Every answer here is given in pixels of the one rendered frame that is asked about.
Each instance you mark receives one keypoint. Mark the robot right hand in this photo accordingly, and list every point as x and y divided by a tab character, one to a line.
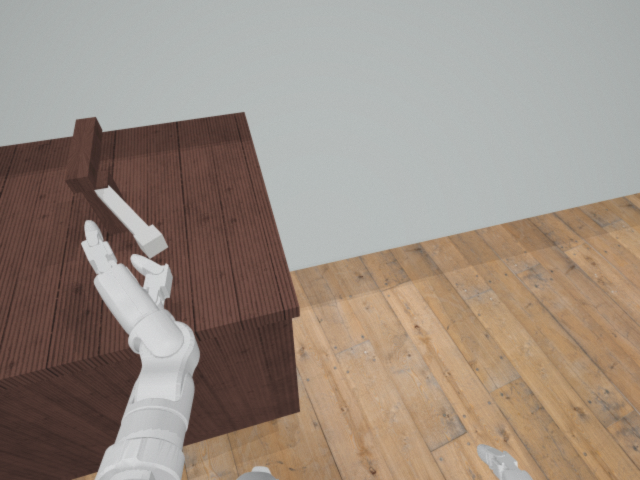
504	466

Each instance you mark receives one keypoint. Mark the tap lever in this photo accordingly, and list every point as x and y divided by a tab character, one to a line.
149	238

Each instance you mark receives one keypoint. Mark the left robot forearm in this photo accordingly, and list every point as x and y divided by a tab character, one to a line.
151	436

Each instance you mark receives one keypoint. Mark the left robot shin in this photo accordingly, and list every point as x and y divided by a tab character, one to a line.
261	469

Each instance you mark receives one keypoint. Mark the robot left hand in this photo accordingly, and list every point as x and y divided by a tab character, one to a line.
117	286

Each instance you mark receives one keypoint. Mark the counter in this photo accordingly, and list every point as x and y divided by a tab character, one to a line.
66	368

